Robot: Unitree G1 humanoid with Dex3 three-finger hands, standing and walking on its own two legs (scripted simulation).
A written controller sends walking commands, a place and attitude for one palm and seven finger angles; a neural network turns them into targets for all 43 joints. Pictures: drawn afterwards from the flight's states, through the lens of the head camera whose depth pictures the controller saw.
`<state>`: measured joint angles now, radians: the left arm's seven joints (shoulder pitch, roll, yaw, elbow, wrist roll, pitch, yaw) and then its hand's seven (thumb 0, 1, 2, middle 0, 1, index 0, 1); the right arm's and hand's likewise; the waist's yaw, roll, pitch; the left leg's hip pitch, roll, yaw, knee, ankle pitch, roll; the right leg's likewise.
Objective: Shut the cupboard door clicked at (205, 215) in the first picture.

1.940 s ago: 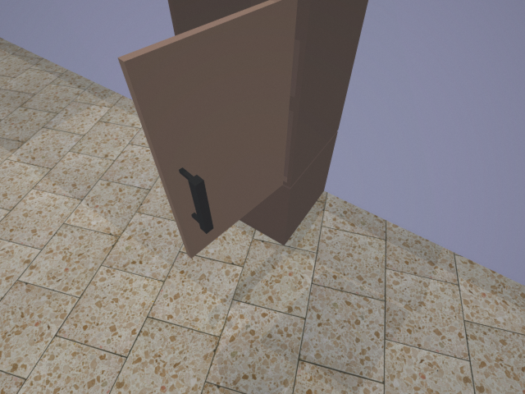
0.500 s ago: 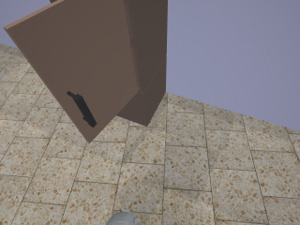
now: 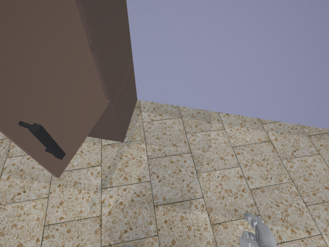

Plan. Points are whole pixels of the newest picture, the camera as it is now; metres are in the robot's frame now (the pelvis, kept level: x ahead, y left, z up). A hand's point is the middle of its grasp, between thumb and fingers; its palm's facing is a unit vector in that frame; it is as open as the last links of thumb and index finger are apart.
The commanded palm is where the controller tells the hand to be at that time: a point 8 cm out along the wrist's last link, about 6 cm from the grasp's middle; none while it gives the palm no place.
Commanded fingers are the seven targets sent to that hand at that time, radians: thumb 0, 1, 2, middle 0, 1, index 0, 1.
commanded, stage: walk to a spot facing it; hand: left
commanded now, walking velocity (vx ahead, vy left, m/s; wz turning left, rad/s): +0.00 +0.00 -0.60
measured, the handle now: (43, 141) +0.37 +0.42 -0.09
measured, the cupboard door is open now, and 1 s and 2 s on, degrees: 80 80 80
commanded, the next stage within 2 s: turn to face it in 1.60 s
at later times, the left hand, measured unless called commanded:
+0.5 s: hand (125, 218) +0.20 +0.13 -0.17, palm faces -0.35 -0.91 -0.23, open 7.4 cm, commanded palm none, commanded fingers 0.00 0.90 0.90 -0.20 -0.30 -0.20 -0.30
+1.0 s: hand (185, 180) +0.32 -0.03 -0.16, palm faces -0.61 -0.76 -0.20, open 7.4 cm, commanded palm none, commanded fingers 0.00 0.90 0.90 -0.20 -0.30 -0.20 -0.30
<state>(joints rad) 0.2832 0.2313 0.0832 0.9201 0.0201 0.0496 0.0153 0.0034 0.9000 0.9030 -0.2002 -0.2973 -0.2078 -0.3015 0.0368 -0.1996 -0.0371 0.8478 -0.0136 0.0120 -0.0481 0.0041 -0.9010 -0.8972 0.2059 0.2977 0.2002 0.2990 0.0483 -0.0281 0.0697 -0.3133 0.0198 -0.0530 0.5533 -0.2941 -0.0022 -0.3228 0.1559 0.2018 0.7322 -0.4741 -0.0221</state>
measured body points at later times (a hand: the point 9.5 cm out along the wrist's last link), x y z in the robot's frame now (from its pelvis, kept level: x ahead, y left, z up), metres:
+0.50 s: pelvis +0.03 -0.02 +0.00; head +0.09 -0.03 +0.44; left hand +0.22 +0.18 -0.15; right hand -0.01 -0.31 -0.13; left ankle +0.06 +0.10 -0.73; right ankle -0.01 -0.15 -0.73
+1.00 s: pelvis +0.14 -0.13 +0.01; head +0.18 -0.16 +0.45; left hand +0.36 +0.01 -0.14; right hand +0.01 -0.36 -0.14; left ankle +0.25 -0.02 -0.68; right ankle +0.06 -0.21 -0.73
